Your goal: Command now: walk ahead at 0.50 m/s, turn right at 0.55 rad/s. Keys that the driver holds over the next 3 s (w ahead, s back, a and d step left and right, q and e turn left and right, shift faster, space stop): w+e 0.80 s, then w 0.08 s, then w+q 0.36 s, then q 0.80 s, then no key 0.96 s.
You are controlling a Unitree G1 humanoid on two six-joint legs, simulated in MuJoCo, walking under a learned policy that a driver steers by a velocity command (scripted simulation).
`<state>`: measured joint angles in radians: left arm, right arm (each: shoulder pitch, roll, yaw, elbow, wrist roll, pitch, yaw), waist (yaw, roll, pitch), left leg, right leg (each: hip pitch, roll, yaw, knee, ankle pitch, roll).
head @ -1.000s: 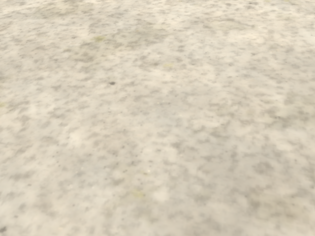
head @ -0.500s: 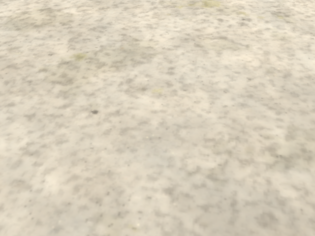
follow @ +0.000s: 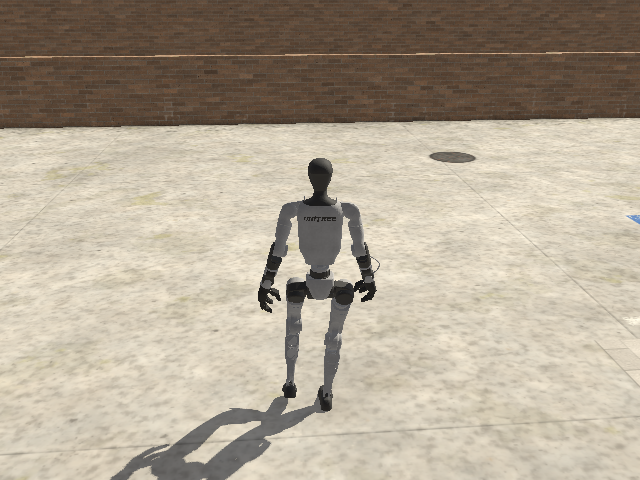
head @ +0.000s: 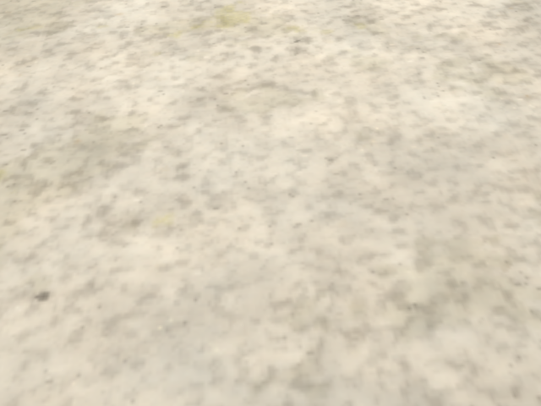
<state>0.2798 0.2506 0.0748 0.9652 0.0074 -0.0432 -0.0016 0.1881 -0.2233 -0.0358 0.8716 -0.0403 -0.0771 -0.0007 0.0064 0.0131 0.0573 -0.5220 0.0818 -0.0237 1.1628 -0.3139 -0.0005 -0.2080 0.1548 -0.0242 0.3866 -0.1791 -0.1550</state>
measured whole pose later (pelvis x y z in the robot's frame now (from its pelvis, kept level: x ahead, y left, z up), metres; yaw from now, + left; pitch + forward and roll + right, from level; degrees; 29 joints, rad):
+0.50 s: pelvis +0.28 +0.04 +0.00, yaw -17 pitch +1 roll +1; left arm 0.30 0.30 0.08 0.84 0.03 -0.02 -0.02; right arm 0.19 -0.25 -0.03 0.78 -0.03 -0.07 -0.01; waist 0.03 -0.05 0.04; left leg -0.28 -0.01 0.08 0.44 -0.18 0.04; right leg -0.43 0.03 0.04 1.15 -0.35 -0.07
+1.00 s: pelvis +0.49 -0.10 +0.00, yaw -32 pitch +1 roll +0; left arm 0.16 0.24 0.04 0.77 0.03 -0.03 -0.01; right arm 0.33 -0.25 -0.04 0.84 -0.01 -0.04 0.01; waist -0.04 0.02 0.06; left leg -0.39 0.09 0.04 1.18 -0.35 0.02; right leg -0.30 0.06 -0.09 0.49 -0.18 -0.11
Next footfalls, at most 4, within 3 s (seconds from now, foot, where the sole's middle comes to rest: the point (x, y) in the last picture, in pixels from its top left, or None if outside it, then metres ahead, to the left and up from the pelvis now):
0.34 left None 0.38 0.12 -0.77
0.86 right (365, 384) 0.52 -0.19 -0.77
1.40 left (353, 269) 0.85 -0.19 -0.77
1.98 right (419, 276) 0.82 -0.38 -0.77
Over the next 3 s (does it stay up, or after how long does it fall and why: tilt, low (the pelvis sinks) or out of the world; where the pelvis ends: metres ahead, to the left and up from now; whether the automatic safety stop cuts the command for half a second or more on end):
stays up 0.75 -0.27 0.01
